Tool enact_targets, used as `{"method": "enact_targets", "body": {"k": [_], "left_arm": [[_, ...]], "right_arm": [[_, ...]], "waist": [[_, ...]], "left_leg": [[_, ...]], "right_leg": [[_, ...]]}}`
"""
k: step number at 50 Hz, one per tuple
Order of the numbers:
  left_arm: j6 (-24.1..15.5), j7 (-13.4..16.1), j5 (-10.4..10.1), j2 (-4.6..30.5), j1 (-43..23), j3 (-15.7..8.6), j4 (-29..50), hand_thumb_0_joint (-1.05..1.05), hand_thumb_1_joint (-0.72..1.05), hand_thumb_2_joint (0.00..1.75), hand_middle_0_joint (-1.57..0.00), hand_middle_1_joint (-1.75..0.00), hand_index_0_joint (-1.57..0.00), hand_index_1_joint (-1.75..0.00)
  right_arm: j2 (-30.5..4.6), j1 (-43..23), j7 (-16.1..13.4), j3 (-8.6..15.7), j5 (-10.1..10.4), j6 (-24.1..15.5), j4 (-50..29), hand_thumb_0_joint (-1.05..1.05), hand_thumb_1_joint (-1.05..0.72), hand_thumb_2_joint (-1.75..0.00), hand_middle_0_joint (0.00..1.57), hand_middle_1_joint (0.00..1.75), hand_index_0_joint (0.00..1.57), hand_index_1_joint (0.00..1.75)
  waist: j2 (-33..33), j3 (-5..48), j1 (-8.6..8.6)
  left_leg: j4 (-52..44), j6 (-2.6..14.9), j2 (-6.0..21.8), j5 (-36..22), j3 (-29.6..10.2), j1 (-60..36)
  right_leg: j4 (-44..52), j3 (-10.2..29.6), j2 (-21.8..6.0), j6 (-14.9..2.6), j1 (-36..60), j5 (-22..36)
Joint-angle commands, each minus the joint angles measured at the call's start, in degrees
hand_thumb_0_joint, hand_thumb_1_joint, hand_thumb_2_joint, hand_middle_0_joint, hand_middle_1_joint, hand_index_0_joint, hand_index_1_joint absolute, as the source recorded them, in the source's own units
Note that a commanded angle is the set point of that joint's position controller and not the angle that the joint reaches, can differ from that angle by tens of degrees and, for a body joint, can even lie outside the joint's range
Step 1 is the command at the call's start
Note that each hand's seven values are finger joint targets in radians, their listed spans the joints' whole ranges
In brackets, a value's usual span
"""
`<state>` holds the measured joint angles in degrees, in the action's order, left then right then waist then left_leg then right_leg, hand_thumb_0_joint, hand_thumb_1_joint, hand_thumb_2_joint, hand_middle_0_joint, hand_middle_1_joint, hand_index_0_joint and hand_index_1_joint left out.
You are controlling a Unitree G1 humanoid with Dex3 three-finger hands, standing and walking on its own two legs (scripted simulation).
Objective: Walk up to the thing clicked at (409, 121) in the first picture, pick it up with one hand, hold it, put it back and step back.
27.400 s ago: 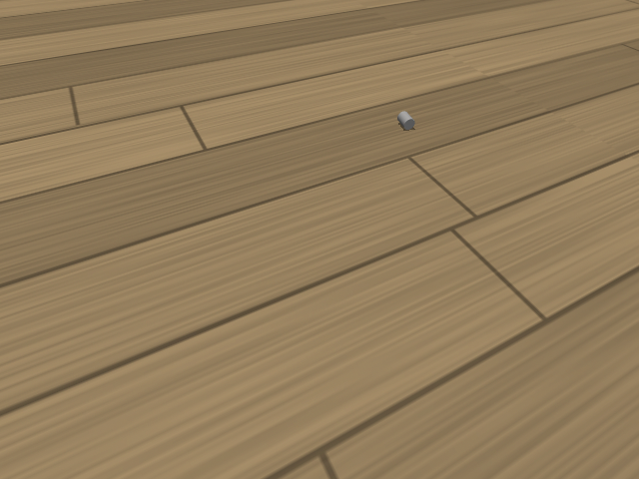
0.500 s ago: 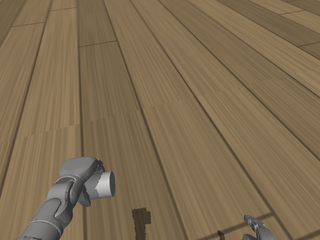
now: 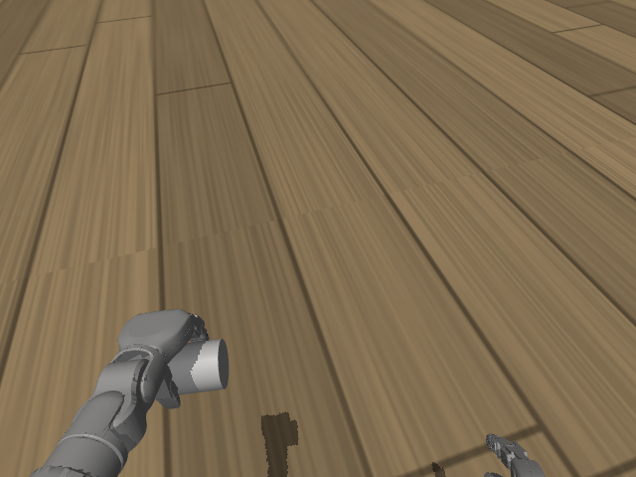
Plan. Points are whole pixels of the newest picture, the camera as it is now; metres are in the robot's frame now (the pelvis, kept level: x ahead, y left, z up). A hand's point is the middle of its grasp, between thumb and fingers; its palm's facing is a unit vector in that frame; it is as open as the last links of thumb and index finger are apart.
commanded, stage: crouch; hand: left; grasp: from above
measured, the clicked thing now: (191, 367) +0.30 +0.20 -0.06
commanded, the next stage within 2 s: lower in 1.96 s
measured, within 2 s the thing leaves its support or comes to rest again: neither
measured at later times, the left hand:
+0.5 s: hand (191, 400) +0.29 +0.22 -0.16, palm faces -0.43 +0.00 -0.90, open 9.4 cm
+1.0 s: hand (230, 428) +0.32 +0.22 -0.41, palm faces -0.45 -0.01 -0.89, open 9.4 cm
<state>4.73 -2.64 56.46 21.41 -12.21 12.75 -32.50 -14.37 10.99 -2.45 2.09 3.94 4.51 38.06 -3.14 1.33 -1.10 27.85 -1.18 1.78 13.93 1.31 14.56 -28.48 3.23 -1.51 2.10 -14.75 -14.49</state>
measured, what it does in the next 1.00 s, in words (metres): lowers itself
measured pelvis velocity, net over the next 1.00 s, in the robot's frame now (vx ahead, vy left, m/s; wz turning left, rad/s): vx -0.08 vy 0.01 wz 0.00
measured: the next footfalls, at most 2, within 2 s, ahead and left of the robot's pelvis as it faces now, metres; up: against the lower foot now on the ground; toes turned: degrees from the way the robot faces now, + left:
none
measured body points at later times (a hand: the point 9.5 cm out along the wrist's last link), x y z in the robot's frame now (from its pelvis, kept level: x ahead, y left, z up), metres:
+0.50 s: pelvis -0.03 +0.00 -0.06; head +0.05 +0.01 +0.39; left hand +0.31 +0.22 -0.11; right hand +0.09 -0.27 -0.17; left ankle +0.01 +0.13 -0.74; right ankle +0.01 -0.14 -0.74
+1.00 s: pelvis -0.08 +0.01 -0.26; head +0.10 +0.02 +0.15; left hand +0.34 +0.21 -0.36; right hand -0.01 -0.26 -0.40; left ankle +0.01 +0.13 -0.74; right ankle +0.00 -0.14 -0.74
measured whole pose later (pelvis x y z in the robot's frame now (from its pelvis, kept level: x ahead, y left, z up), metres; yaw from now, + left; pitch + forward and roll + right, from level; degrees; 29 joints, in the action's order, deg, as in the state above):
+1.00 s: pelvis -0.08 +0.01 -0.26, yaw +0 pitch +34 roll -3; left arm -0.3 22.8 65.4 21.7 -40.1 3.9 -71.4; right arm -12.6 11.7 0.4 3.4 -3.9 -2.2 43.8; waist -3.2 12.5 7.9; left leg 103.9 -1.0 1.3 35.2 -3.8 102.8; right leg -102.0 2.0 0.4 3.4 -100.3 -35.8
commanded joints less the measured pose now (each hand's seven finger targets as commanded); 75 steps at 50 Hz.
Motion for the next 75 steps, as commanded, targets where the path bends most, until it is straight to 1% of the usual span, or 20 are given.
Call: {"method": "enact_targets", "body": {"k": [1,7,13,17,22,27,30,31,36,42,50,53,56,57,59,61,63,65,67,75], "left_arm": [[-0.37,1.98,-0.29,10.51,-17.52,-5.62,11.34,0.0,0.73,0.46,-1.12,-0.3,-1.12,-0.3],[-1.92,3.53,0.99,8.93,-16.09,-4.83,7.06,0.0,0.79,0.42,-1.23,-0.19,-1.2,-0.22],[-4.29,11.41,4.38,8.03,-18.96,-5.8,-3.18,0.0,0.87,0.39,-1.3,-0.15,-1.27,-0.18],[-4.94,17.28,6.64,7.3,-27.61,-5.03,-6.96,0.0,0.94,0.4,-1.35,-0.16,-1.33,-0.19],[-4.37,22.7,8.7,3.5,-28.76,-4.36,-18.12,0.0,0.98,0.43,-1.37,-0.2,-1.36,-0.22],[-4.13,26.46,9.73,6.3,-32.71,-7.14,-23.57,0.0,0.97,0.46,-1.37,-0.21,-1.35,-0.24],[-4.2,27.9,9.81,6.45,-36.83,-7.66,-23.95,0.0,0.95,0.46,-1.36,-0.18,-1.34,-0.21],[-3.99,28.19,9.85,7.15,-35.9,-8.3,-25.43,0.0,0.93,0.47,-1.36,-0.17,-1.33,-0.2],[-3.17,29.19,9.67,9.67,-42.22,-10.02,-26.92,0.0,0.84,0.47,-1.29,-0.18,-1.26,-0.22],[-3.61,27.81,7.73,8.58,-44.56,-9.78,-29.98,0.0,0.84,0.46,-1.26,-0.22,-1.24,-0.24],[-6.38,28.52,9.22,13.1,-49.49,-11.42,-28.67,0.0,0.82,0.51,-1.22,-0.29,-1.21,-0.3],[-6.64,29.49,10.29,14.14,-49.81,-12.21,-28.37,0.0,0.82,0.53,-1.22,-0.31,-1.21,-0.32],[-5.98,30.12,10.51,11.99,-47.39,-11.37,-33.24,0.0,0.81,0.56,-1.22,-0.33,-1.2,-0.34],[-6.2,30.43,10.1,12.64,-51.39,-11.39,-30.37,0.0,0.8,0.57,-1.21,-0.32,-1.19,-0.34],[-5.73,30.67,10.41,13.76,-49.17,-12.26,-33.01,0.0,0.79,0.57,-1.21,-0.32,-1.19,-0.34],[-6.02,30.7,10.03,13.01,-52.55,-11.49,-30.25,0.0,0.76,0.56,-1.2,-0.29,-1.18,-0.32],[-5.62,30.77,10.17,12.87,-49.71,-11.84,-34.04,0.0,0.76,0.55,-1.19,-0.29,-1.17,-0.31],[-6.24,30.55,9.94,14.43,-51.26,-12.68,-31.85,0.0,0.75,0.59,-1.2,-0.3,-1.17,-0.33],[-6.51,30.08,10.32,13.1,-49.3,-12.2,-33.05,0.0,0.75,0.6,-1.18,-0.34,-1.16,-0.36],[-7.32,30.61,10.38,14.49,-51.1,-13.04,-35.56,0.0,0.75,0.59,-1.18,-0.34,-1.16,-0.36]], "right_arm": [[-7.12,-5.59,-0.25,2.09,0.03,-2.57,-8.37,0.0,-0.87,-0.9,0.2,0.3,0.2,0.3],[-6.82,-4.93,-0.18,1.88,-0.11,-2.41,-8.41,0.0,-0.88,-0.9,0.2,0.3,0.2,0.3],[-7.06,-2.49,0.53,2.68,-1.36,-2.04,-5.96,0.0,-0.88,-0.9,0.2,0.3,0.2,0.3],[-7.84,1.1,1.43,4.03,-2.44,-2.27,-3.37,0.0,-0.89,-0.9,0.2,0.3,0.2,0.3],[-7.92,3.29,1.98,4.98,-3.43,-3.18,-2.77,0.0,-0.89,-0.9,0.2,0.3,0.2,0.3],[-8.97,4.56,1.83,5.84,-4.73,-4.66,-1.45,0.0,-0.89,-0.9,0.2,0.3,0.2,0.3],[-9.23,5.57,1.68,5.98,-5.63,-5.44,-0.6,0.0,-0.89,-0.9,0.2,0.3,0.2,0.3],[-9.48,5.62,1.5,6.13,-5.79,-5.63,-0.35,0.0,-0.89,-0.9,0.2,0.3,0.2,0.3],[-9.94,6.1,1.04,6.17,-6.7,-6.33,0.62,0.0,-0.89,-0.9,0.2,0.3,0.2,0.3],[-9.84,5.96,1.45,5.76,-7.47,-7.59,1.0,0.0,-0.88,-0.9,0.2,0.3,0.2,0.3],[-9.74,6.61,2.51,4.62,-8.17,-8.75,2.25,0.0,-0.88,-0.9,0.2,0.3,0.2,0.3],[-10.23,7.17,3.14,4.42,-8.6,-9.13,3.24,0.0,-0.89,-0.9,0.2,0.3,0.2,0.3],[-10.18,6.46,3.83,4.13,-8.9,-9.42,3.42,0.0,-0.89,-0.9,0.2,0.3,0.2,0.3],[-10.16,6.15,4.03,4.15,-9.15,-9.56,3.68,0.0,-0.89,-0.9,0.2,0.3,0.2,0.3],[-10.67,6.49,4.4,4.1,-9.38,-9.66,4.05,0.0,-0.89,-0.9,0.2,0.3,0.2,0.3],[-10.33,6.2,4.81,3.94,-9.57,-9.69,4.25,0.0,-0.89,-0.9,0.2,0.3,0.2,0.3],[-10.56,6.22,5.09,3.92,-9.71,-9.66,4.21,0.0,-0.89,-0.9,0.2,0.3,0.2,0.3],[-10.39,6.85,5.5,3.9,-10.0,-9.62,5.01,0.0,-0.89,-0.9,0.2,0.3,0.2,0.3],[-10.13,7.07,5.98,3.85,-10.3,-9.5,4.96,0.0,-0.9,-0.9,0.2,0.3,0.2,0.3],[-10.57,5.37,7.11,3.74,-10.55,-9.23,4.3,0.0,-0.9,-0.9,0.2,0.3,0.2,0.3]], "waist": [[2.08,12.44,-0.29],[5.5,10.06,1.04],[5.6,8.99,2.6],[2.72,17.18,4.3],[1.92,21.35,5.06],[-0.63,27.67,5.14],[-1.31,32.57,6.5],[-1.4,33.98,5.95],[-1.45,37.47,7.5],[-0.49,39.57,9.5],[-2.82,42.97,10.37],[-5.83,47.23,10.05],[-5.51,44.72,10.77],[-6.9,45.7,10.99],[-7.09,45.66,10.67],[-7.92,47.81,11.03],[-6.52,45.33,11.52],[-6.31,47.05,11.1],[-5.86,46.49,11.45],[-5.99,44.63,11.21]], "left_leg": [[-3.32,1.49,-2.28,-11.88,1.36,-6.84],[-2.29,1.95,-2.6,-10.34,1.47,-4.83],[3.44,1.59,-3.16,-7.17,1.57,1.98],[12.85,0.95,-2.76,-7.02,1.29,7.73],[24.49,0.71,-2.2,-3.82,0.53,20.87],[34.27,0.93,-1.99,1.27,-0.29,32.65],[40.75,1.33,-1.66,2.75,-1.12,38.85],[42.43,1.32,-1.55,3.49,-1.41,40.21],[48.5,1.45,-1.27,10.84,-2.54,49.63],[55.9,1.72,-1.78,18.0,-3.37,59.53],[65.81,2.08,-2.19,20.43,-3.1,67.71],[68.86,1.67,-2.11,16.33,-3.03,66.08],[70.87,1.74,-2.08,17.3,-3.16,68.36],[71.93,1.79,-1.91,17.31,-2.9,69.04],[72.76,1.56,-1.77,16.9,-3.29,68.62],[74.98,1.74,-1.88,15.12,-2.54,69.49],[76.75,2.1,-1.96,15.19,-2.12,72.59],[78.69,2.17,-1.89,13.45,-1.91,73.64],[80.56,2.29,-1.78,11.44,-1.43,74.83],[83.34,2.38,-1.78,15.88,-1.68,79.43]], "right_leg": [[3.92,-3.09,2.99,-2.41,1.77,10.26],[3.74,-2.92,2.64,-1.99,-0.48,9.27],[-0.7,-2.9,2.24,-2.1,-7.08,6.54],[-9.93,-2.86,2.56,-2.53,-14.98,6.59],[-21.34,-3.69,2.84,-3.18,-26.9,3.54],[-32.36,-4.75,2.99,-3.68,-38.39,-1.28],[-39.02,-5.29,3.06,-3.76,-45.45,-2.51],[-41.12,-5.54,3.03,-3.89,-47.45,-3.31],[-47.92,-6.0,3.03,-3.97,-56.08,-8.73],[-54.89,-6.57,3.07,-4.12,-64.93,-15.63],[-63.2,-7.11,3.04,-4.14,-75.07,-18.21],[-67.04,-7.76,2.89,-4.37,-76.88,-14.24],[-68.98,-8.26,2.85,-4.28,-80.1,-14.9],[-69.82,-8.24,2.91,-4.28,-80.75,-14.75],[-71.41,-8.5,2.6,-4.23,-82.04,-14.53],[-72.68,-8.48,3.09,-4.23,-81.64,-12.55],[-73.2,-8.49,3.07,-3.88,-82.14,-12.18],[-74.82,-8.53,3.2,-3.81,-81.22,-10.37],[-75.69,-8.31,3.33,-3.5,-80.51,-7.94],[-79.35,-9.15,4.05,-3.93,-85.12,-12.79]]}}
